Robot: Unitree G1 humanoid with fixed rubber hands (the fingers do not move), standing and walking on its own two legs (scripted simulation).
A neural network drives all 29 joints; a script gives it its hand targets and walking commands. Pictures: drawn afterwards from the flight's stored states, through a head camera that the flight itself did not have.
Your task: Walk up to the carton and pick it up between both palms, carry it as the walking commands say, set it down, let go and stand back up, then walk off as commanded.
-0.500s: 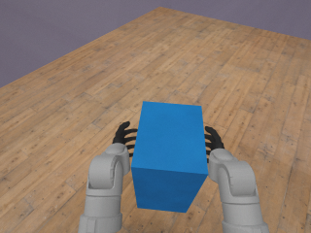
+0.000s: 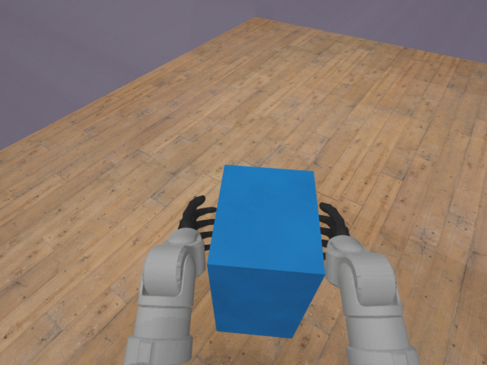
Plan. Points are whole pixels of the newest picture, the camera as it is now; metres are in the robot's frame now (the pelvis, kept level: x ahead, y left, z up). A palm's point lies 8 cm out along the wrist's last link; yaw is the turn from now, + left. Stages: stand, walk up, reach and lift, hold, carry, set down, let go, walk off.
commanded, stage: carry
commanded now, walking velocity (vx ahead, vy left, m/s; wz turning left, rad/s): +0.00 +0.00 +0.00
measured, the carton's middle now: (260, 258) +0.29 -0.01 +0.02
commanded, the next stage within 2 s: none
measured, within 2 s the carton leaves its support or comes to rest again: neither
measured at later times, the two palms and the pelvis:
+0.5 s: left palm (192, 239) +0.29 +0.10 +0.09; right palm (342, 247) +0.27 -0.13 +0.08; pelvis +0.00 -0.01 +0.00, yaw +0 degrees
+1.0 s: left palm (189, 242) +0.29 +0.11 +0.07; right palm (333, 247) +0.28 -0.12 +0.06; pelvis +0.00 +0.00 +0.00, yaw +0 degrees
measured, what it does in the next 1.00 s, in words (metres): stands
